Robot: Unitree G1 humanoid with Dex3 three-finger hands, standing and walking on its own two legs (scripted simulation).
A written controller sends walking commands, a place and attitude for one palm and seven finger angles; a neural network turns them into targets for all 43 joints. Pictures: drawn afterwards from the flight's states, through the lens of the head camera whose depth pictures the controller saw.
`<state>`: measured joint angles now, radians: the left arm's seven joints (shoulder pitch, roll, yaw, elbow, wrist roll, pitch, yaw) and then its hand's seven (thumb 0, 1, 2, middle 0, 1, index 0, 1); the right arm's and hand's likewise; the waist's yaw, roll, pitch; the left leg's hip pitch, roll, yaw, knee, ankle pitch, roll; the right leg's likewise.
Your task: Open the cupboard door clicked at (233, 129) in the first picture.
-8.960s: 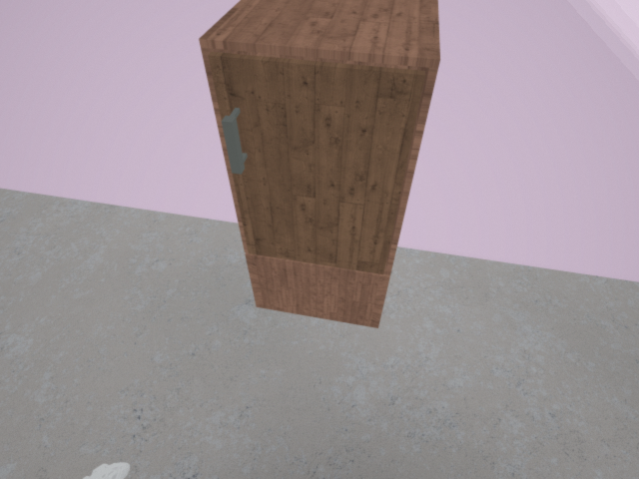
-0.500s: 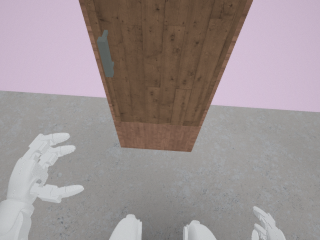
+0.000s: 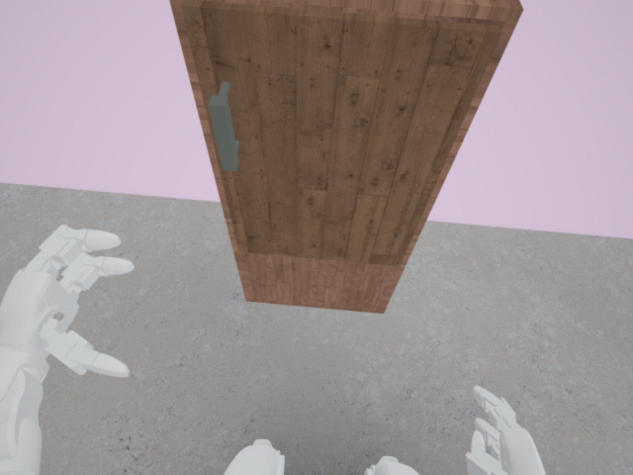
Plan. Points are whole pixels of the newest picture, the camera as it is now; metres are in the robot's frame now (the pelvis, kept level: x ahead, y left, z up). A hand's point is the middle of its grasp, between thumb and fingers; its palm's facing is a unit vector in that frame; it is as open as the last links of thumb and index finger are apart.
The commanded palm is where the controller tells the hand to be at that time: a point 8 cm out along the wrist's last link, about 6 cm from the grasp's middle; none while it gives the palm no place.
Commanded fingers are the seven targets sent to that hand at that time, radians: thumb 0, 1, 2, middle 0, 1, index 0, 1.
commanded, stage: raise the hand with hooked fingers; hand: left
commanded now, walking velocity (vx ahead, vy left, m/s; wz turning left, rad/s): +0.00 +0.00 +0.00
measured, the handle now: (228, 127) +0.60 +0.19 +0.05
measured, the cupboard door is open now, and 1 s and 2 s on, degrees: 0 0 0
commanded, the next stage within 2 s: move the hooked fingers beside the handle in 0.58 s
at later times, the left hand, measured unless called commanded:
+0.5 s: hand (115, 296) +0.29 +0.25 +0.07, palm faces +0.02 -1.00 -0.06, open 14.0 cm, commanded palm +0.26 +0.30 +0.07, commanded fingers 0.00 -0.50 0.30 -0.30 -1.20 -0.30 -1.20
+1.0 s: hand (140, 255) +0.34 +0.24 +0.07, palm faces -0.03 -1.00 -0.04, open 14.0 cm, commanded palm +0.32 +0.30 +0.07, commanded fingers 0.00 -0.50 0.30 -0.30 -1.20 -0.30 -1.20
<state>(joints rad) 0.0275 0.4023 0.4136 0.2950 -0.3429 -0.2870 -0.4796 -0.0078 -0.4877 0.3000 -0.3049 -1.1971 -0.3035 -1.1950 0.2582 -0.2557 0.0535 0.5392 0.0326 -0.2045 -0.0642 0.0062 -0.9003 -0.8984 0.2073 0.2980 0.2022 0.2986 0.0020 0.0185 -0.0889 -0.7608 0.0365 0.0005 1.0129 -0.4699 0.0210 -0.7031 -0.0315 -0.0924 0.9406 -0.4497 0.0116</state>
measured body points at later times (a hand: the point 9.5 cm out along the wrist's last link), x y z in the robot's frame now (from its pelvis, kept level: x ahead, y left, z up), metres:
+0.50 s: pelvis +0.00 -0.02 +0.01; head +0.06 -0.01 +0.45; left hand +0.28 +0.30 +0.08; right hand +0.14 -0.28 -0.08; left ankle +0.02 +0.10 -0.68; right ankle +0.01 -0.13 -0.68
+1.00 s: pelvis -0.01 -0.02 +0.00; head +0.07 -0.01 +0.45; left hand +0.34 +0.30 +0.08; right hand +0.13 -0.28 -0.09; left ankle +0.02 +0.10 -0.68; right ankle +0.01 -0.13 -0.68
